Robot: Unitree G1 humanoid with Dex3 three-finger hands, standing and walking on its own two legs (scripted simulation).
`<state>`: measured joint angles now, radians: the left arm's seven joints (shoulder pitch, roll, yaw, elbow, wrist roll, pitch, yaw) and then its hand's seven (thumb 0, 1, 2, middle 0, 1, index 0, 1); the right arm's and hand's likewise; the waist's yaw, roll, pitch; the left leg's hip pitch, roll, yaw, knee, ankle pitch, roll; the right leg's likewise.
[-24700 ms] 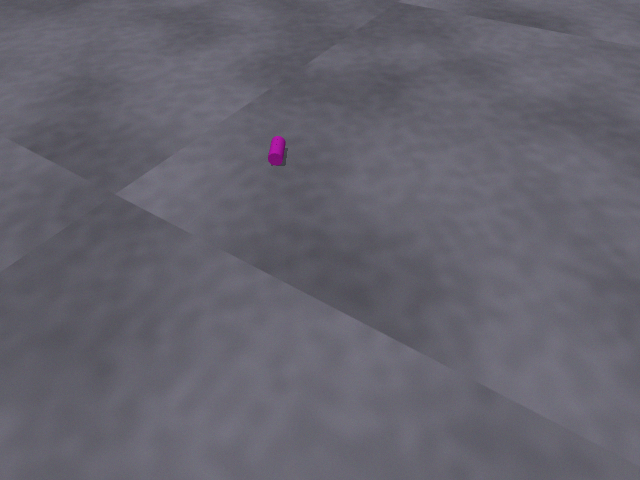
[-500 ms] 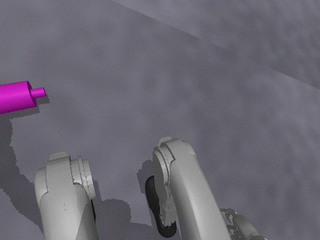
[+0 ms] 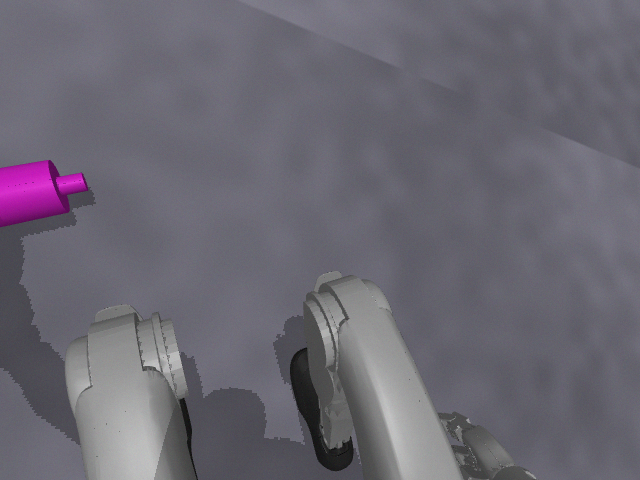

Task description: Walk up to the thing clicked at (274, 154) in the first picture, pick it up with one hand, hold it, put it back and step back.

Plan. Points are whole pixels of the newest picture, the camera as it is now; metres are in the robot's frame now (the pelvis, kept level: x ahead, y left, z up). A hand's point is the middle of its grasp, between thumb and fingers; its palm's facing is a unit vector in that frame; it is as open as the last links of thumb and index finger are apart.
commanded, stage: rise first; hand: left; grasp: from above
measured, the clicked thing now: (7, 196) +0.48 +0.35 -0.28
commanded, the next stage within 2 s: approach in 0.08 s
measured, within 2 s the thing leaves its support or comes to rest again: neither
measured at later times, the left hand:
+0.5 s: hand out of the picture +0.46 +0.36 -0.16, palm faces -0.41 -0.08 -0.91, open 14.2 cm
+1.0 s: hand out of the picture +0.45 +0.37 -0.17, palm faces -0.49 -0.14 -0.86, open 14.3 cm
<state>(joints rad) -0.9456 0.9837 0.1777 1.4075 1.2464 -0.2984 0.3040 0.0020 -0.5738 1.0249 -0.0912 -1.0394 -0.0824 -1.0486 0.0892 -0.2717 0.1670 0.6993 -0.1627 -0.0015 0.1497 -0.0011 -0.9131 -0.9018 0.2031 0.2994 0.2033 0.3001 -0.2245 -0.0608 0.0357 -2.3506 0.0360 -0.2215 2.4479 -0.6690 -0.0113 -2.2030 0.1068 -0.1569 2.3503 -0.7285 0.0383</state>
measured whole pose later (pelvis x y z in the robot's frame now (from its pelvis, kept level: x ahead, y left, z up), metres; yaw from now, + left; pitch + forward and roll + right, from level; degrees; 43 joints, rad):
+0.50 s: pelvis +0.00 +0.00 +0.00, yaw +0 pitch +32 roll -12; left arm -1.06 0.93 0.03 1.43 1.26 -0.26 0.32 0.00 -0.57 1.01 -0.09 -1.06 -0.09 -1.06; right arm 0.12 -0.26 0.17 0.69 -0.15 -0.02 0.14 0.00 -0.91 -0.90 0.20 0.30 0.20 0.30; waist -0.26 -0.07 0.01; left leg -2.36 0.03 -0.21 2.43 -0.65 -0.01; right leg -2.21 0.10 -0.15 2.34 -0.72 0.04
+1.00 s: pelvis -0.01 +0.00 +0.00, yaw +0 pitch +31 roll -11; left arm -1.03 1.00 0.09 1.45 1.18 -0.23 0.23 0.00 -0.58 1.01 -0.09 -1.05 -0.09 -1.05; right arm 0.14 -0.29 0.22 0.65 -0.15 -0.01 0.12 0.00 -0.91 -0.90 0.20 0.30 0.20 0.30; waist -0.28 -0.07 0.08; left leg -2.35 0.04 -0.21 2.44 -0.64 -0.01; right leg -2.21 0.11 -0.15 2.34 -0.70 0.04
